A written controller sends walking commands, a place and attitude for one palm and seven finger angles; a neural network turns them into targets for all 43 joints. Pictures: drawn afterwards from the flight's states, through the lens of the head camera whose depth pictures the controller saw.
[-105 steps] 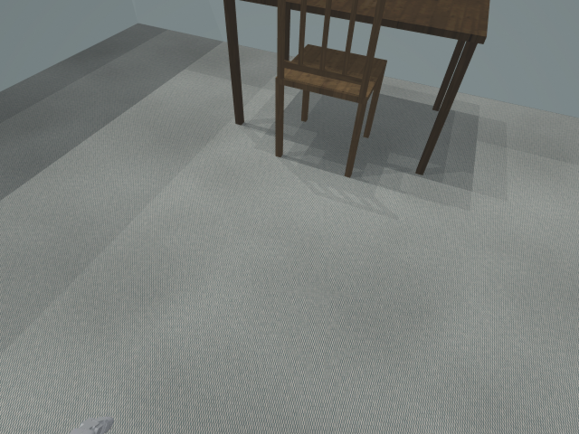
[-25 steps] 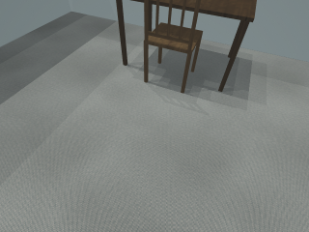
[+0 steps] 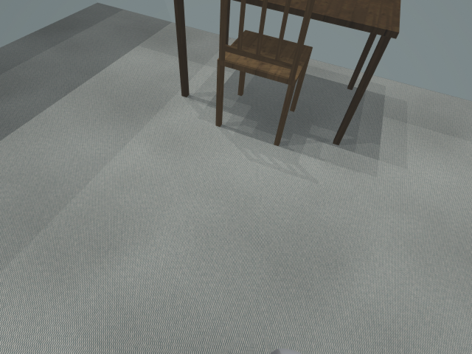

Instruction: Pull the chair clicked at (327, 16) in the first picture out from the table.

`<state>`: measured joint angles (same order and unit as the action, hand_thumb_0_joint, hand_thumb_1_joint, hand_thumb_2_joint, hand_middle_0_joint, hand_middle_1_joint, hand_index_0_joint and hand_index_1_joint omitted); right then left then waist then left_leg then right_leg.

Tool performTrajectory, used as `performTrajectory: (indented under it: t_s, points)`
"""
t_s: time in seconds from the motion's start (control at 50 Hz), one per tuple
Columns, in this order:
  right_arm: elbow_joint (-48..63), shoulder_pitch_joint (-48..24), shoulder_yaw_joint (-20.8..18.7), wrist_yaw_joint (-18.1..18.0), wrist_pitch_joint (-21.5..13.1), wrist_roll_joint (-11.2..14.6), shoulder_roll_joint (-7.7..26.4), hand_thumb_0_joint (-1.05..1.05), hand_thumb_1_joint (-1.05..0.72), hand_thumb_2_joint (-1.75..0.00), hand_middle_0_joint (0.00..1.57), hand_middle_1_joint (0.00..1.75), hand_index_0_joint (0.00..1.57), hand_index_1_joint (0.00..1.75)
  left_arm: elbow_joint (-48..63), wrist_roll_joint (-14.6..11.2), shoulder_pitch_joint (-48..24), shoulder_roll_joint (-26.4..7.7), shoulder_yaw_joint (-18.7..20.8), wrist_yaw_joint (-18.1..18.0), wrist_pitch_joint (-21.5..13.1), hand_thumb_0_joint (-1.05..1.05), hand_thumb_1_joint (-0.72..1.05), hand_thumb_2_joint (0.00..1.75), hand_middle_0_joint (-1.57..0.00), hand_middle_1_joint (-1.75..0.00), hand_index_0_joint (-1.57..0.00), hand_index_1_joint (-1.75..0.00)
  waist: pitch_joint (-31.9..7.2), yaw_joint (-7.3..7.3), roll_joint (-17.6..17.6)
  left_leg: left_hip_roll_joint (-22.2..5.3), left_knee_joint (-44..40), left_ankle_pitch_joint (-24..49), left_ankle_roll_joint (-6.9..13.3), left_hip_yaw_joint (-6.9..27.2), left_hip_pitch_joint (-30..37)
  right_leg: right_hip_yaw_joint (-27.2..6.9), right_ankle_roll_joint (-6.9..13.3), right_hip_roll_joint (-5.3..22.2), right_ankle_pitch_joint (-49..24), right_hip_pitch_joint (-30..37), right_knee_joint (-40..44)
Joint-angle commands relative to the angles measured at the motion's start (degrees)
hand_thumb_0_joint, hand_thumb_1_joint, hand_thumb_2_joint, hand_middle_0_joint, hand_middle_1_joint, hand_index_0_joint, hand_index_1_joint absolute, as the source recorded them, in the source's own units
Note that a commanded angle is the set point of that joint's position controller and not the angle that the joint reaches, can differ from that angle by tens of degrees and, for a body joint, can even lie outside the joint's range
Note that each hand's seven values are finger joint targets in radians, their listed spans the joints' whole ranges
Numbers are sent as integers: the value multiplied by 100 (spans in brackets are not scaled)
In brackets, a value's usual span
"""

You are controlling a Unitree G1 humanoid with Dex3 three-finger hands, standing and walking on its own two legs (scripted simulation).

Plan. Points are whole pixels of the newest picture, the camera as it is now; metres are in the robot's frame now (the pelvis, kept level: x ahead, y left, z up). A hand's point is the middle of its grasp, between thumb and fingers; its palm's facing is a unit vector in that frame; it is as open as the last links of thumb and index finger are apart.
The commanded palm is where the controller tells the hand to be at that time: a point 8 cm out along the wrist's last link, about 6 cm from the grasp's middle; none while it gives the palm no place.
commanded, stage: walk to a spot facing it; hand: left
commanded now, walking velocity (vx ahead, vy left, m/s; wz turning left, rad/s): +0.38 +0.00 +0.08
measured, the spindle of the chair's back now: (262, 18) +1.47 -0.09 -0.06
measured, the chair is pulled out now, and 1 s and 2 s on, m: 0.00 0.00 0.00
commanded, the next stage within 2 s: turn to face it in 1.30 s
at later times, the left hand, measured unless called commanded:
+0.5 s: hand (150, 310) +0.23 +0.18 -0.19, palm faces +0.11 -0.98 -0.17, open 7.2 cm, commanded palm none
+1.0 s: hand (169, 196) +0.52 +0.19 -0.17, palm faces +0.02 -0.98 -0.19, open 7.4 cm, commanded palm none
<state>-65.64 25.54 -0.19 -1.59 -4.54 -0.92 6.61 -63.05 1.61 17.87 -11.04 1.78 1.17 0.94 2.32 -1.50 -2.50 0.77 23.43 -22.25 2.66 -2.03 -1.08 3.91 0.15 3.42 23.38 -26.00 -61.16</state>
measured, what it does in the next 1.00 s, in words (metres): walks ahead: right foot, then left foot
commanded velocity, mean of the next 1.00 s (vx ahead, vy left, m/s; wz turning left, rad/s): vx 0.38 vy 0.00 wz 0.04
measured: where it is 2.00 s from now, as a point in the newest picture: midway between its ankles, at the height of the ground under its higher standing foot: (217, 229)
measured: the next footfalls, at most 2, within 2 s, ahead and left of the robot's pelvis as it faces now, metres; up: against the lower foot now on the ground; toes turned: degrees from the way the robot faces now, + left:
right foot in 0.22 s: +0.25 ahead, -0.14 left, +0.00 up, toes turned -6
left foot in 0.56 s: +0.35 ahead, +0.12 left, +0.00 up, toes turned +15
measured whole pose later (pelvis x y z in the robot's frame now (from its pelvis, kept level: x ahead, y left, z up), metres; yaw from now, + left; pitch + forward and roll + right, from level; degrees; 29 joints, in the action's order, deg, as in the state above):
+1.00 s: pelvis +0.45 +0.00 -0.01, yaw +2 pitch +0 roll +1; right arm -67.3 25.8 -2.8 -0.7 -3.7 -1.2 7.6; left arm -58.5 2.0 9.5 -10.4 3.6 2.0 -1.3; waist 4.3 -2.4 -0.1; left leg -3.6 23.9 -24.9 -1.7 -12.1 2.6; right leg 7.9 1.3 5.2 11.0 -25.6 -34.3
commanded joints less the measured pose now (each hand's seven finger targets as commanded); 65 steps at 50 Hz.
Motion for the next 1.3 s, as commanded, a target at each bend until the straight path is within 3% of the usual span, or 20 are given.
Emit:
performTrajectory:
  t_s: [0.0, 0.08, 0.16, 0.2, 0.26, 0.34, 0.44, 0.5, 0.54, 0.58, 0.62, 0.68, 0.9, 0.96, 0.98, 1.0, 1.02, 1.06, 1.14, 1.28]
  points:
    - [-51, 609, -205, -103, -95, 6, 911, 0, -90, -90, 20, 30, 20, 30, 917, -52, -1163, -202, 67, 59, -289, 0, 90, 90, -20, -30, -20, -30, 680, -82, 909, -1401, -1225, 3090, 737, 1014, 338, 64, -51, 272, -728, -1418, 731]
    - [-193, 658, -233, -87, -64, -17, 953, 0, -90, -90, 20, 30, 20, 30, 1020, -88, -1369, -123, 73, 48, -323, 0, 90, 90, -20, -30, -20, -30, 578, -35, 1001, -1330, -1087, 3883, 643, 667, -54, 422, 133, -64, -1091, -73, 2135]
    - [-155, 397, -323, -46, -30, 42, 1056, 0, -90, -90, 20, 30, 20, 30, 430, -8, 739, -634, 280, -46, -443, 0, 90, 90, -20, -30, -20, -30, -511, 943, 445, -1015, 1626, 4329, 240, 271, -796, 256, 407, -153, -1516, 2857, 2955]
    - [156, 616, -255, 23, -27, 131, 507, 0, -90, -90, 20, 30, 20, 30, 147, -41, 1641, -1604, 493, -190, -474, 0, 90, 90, -20, -30, -20, -30, -1433, 928, -1040, 46, 5440, -937, 0, 158, -3076, -3681, 1457, 2611, -802, 4091, 4322]
    - [396, -381, -311, 134, 91, -16, 428, 0, -90, -90, 20, 30, 20, 30, 465, -42, 113, -796, 291, -226, -464, 0, 90, 90, -20, -30, -20, -30, 171, 445, -176, -855, 5577, -22, 42, 447, -3418, -2490, 1169, 2086, 835, 1479, 4895]
    - [395, -13, -318, 203, 357, -55, 187, 0, -90, -90, 20, 30, 20, 30, 553, 25, -400, -541, 196, -224, -481, 0, 90, 90, -20, -30, -20, -30, 286, -131, -388, -999, 3855, 213, -240, 34, -2391, -634, 784, 1487, 70, 21, 5102]
    - [745, -526, -337, 333, 250, -46, 326, 0, -90, -90, 20, 30, 20, 30, 529, 25, -303, -813, 286, -139, -462, 0, 90, 90, -20, -30, -20, -30, 312, -66, -376, -732, 2038, 704, -320, -570, -1634, -306, 732, 1228, 481, 115, 4907]
    - [624, -28, -417, 296, 149, -39, 683, 0, -90, -90, 20, 30, 20, 30, 533, -6, -257, -749, 274, -105, -395, 0, 90, 90, -20, -30, -20, -30, 207, -397, 498, -502, 961, 630, -368, -806, -348, 52, 517, 834, 395, -43, 3751]
    - [450, 1006, -638, 172, 58, -142, 1705, 0, -90, -90, 20, 30, 20, 30, 852, -77, -260, -164, 164, -23, -398, 0, 90, 90, -20, -30, -20, -30, -47, -679, 2661, -2570, -1163, -706, 534, 2680, 493, 698, -18, -318, 1037, -1383, 217]
    - [538, 471, -506, 68, 74, -79, 1464, 0, -90, -90, 20, 30, 20, 30, 932, -15, -723, -424, 206, -43, -430, 0, 90, 90, -20, -30, -20, -30, 191, -467, 1442, -2727, -1264, -414, 848, 2907, 17, -205, 75, 171, 350, -1927, -1257]
    - [713, -221, -370, 51, -38, -66, 1056, 0, -90, -90, 20, 30, 20, 30, 670, 23, -440, -356, 221, 26, -405, 0, 90, 90, -20, -30, -20, -30, 222, -114, 824, -2227, -1226, 561, 546, 1612, -344, -337, -16, 471, -506, -1585, -1074]
    - [610, -347, -339, 25, -125, -9, 917, 0, -90, -90, 20, 30, 20, 30, 538, 12, -194, -213, 182, 24, -287, 0, 90, 90, -20, -30, -20, -30, 60, 95, 801, -1869, -1228, 1881, 510, 563, -423, -233, -141, 522, -837, -1111, -502]
    - [139, 87, -431, 56, -29, -66, 1006, 0, -90, -90, 20, 30, 20, 30, 864, -16, -1139, -93, 198, 70, -327, 0, 90, 90, -20, -30, -20, -30, 373, -55, 897, -1765, -978, 2427, 505, -263, 2, 388, 55, 202, -1290, -328, 2404]
    - [113, -145, -406, 60, -4, -18, 1062, 0, -90, -90, 20, 30, 20, 30, 358, 31, 452, -459, 314, 45, -446, 0, 90, 90, -20, -30, -20, -30, -356, 732, 523, -1351, 1132, 3472, 213, -664, -494, 582, 294, -193, -1398, 1994, 3123]
    - [195, -43, -368, 129, -15, 47, 847, 0, -90, -90, 20, 30, 20, 30, 107, 72, 1301, -1016, 455, -30, -529, 0, 90, 90, -20, -30, -20, -30, -974, 1043, -592, -925, 2862, 2237, -9, -857, -1811, -704, 614, 891, -1082, 3486, 3417]
    - [425, -40, -301, 135, -46, 82, 549, 0, -90, -90, 20, 30, 20, 30, -19, -4, 1861, -1607, 560, -96, -514, 0, 90, 90, -20, -30, -20, -30, -1357, 1033, -1599, -176, 4656, -940, -179, -611, -3244, -3155, 1227, 2368, -1197, 4234, 4273]
    - [475, -387, -343, 122, -2, 99, 687, 0, -90, -90, 20, 30, 20, 30, 44, -75, 1495, -1603, 565, -115, -476, 0, 90, 90, -20, -30, -20, -30, -1158, 1009, -1057, -466, 5438, -923, -75, 80, -3481, -3380, 1391, 2529, 11, 3603, 4691]
    - [567, -944, -382, 155, 49, 5, 609, 0, -90, -90, 20, 30, 20, 30, 321, -53, 446, -927, 368, -160, -471, 0, 90, 90, -20, -30, -20, -30, -1, 618, -367, -935, 5489, 125, -86, 278, -3764, -2428, 1029, 2130, 595, 1972, 4975]
    - [379, -429, -353, 220, 286, -67, 287, 0, -90, -90, 20, 30, 20, 30, 364, 21, 24, -388, 217, -202, -572, 0, 90, 90, -20, -30, -20, -30, 92, 35, -325, -1036, 4249, 654, -313, 18, -3006, -529, 702, 1526, -781, 971, 5080]
    - [902, -1429, -317, 401, 241, -18, 300, 0, -90, -90, 20, 30, 20, 30, 183, 10, 270, -652, 201, -179, -612, 0, 90, 90, -20, -30, -20, -30, 336, 200, -447, -839, 1920, 1218, -304, -393, -2756, 215, 630, 1437, -1501, 1467, 4956]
